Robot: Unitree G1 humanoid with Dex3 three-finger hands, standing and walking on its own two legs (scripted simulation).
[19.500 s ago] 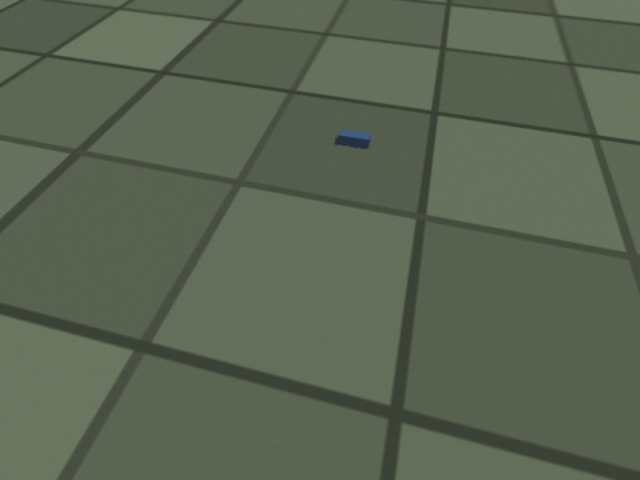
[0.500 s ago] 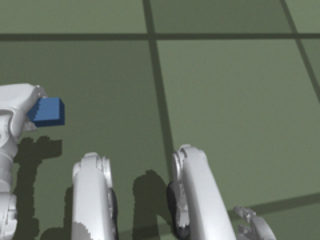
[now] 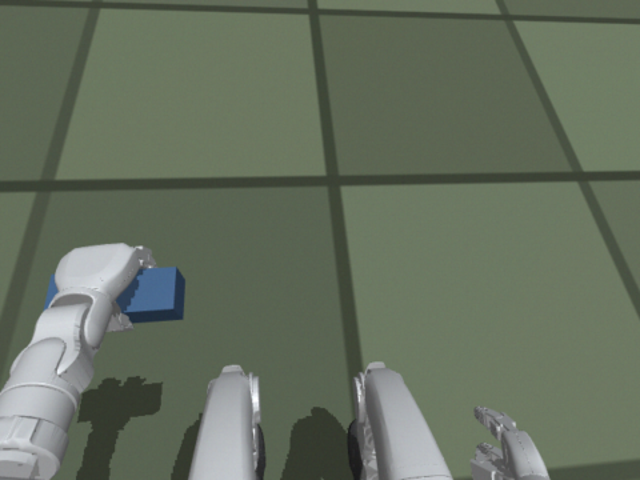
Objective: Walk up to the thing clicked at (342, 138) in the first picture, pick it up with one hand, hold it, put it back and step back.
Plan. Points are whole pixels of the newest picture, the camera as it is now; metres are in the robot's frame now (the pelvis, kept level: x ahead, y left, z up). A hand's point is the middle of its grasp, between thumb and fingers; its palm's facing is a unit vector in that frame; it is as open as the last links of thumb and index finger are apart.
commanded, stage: lift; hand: left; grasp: from above
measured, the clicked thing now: (119, 297) +0.37 +0.27 -0.11
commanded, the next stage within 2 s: hold in 0.68 s
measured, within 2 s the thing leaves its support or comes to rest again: neither
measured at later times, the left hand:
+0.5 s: hand (101, 256) +0.36 +0.23 +0.05, palm faces -0.44 -0.08 -0.89, open 8.9 cm
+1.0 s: hand (92, 211) +0.38 +0.22 +0.10, palm faces -0.44 -0.06 -0.90, open 8.8 cm
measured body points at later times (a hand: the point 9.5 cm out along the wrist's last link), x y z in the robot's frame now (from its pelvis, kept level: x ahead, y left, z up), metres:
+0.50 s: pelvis +0.04 -0.01 +0.13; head +0.10 +0.00 +0.57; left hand +0.38 +0.23 +0.10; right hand +0.14 -0.27 +0.00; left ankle +0.09 +0.12 -0.55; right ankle +0.08 -0.15 -0.55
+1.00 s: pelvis +0.08 -0.01 +0.17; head +0.11 -0.02 +0.62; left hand +0.40 +0.22 +0.16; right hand +0.18 -0.27 +0.05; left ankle +0.09 +0.12 -0.55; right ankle +0.08 -0.15 -0.55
